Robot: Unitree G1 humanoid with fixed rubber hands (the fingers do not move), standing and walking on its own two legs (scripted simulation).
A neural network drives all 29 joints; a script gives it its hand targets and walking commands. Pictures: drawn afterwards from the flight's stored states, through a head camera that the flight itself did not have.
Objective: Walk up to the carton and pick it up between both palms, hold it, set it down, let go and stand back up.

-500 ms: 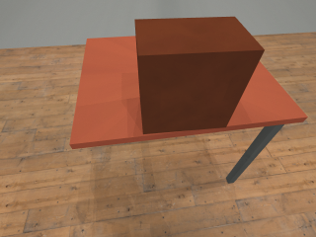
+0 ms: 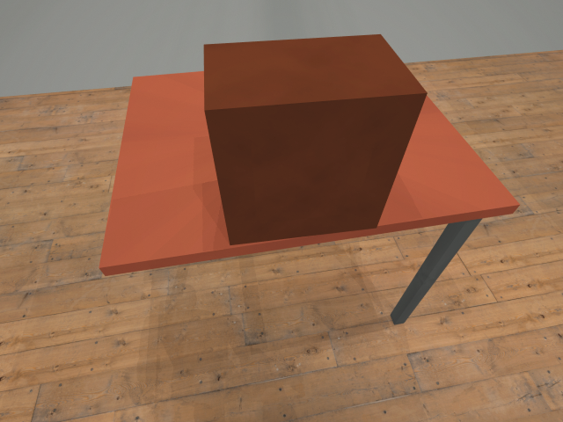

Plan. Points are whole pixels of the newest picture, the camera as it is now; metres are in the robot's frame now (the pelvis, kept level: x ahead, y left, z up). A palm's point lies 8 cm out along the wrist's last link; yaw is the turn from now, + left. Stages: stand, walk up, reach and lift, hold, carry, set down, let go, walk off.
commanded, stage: walk up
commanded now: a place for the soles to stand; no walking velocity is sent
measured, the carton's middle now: (300, 147) +0.53 -0.02 +0.09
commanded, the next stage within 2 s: none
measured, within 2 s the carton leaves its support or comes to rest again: neither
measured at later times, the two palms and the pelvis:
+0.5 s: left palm out of the picture +0.03 +0.26 -0.14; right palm out of the picture -0.03 -0.25 -0.13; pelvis +0.01 +0.00 +0.00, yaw +0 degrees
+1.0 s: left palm out of the picture +0.10 +0.07 -0.13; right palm (538, 382) +0.20 -0.43 -0.14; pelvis +0.14 -0.18 +0.00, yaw +5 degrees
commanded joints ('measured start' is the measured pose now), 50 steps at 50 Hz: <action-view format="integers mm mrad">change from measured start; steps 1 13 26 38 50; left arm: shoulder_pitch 52 66 28 317 149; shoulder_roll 129 133 138 230 113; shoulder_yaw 24 12 60 113 52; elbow -22 -5 -118 -29 -153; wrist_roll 1 4 81 32 53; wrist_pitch -9 -8 43 3 -25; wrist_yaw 4 7 -76 -21 21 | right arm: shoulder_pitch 20 41 225 271 208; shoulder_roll -106 -113 -128 -108 -69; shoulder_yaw -12 -10 -85 -77 -76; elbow -17 0 -16 -88 -99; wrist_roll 1 7 -14 -78 -33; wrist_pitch -15 -14 -56 -32 18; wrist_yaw -5 -4 -40 8 -16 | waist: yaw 1 3 -11 97 -32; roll -26 -3 168 -170 8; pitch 18 20 146 -26 36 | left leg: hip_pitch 55 51 12 -233 -268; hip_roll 73 91 223 45 -37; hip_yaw -93 -96 -265 -60 -225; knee -63 -89 -305 370 663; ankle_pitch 26 12 -343 -232 -134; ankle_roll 47 58 139 60 -2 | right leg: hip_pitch -106 -112 -448 218 73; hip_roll -133 -114 -130 -117 -389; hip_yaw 142 135 -29 -56 73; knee -132 -86 502 51 -62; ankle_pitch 102 108 -48 145 729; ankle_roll -20 -19 118 82 -8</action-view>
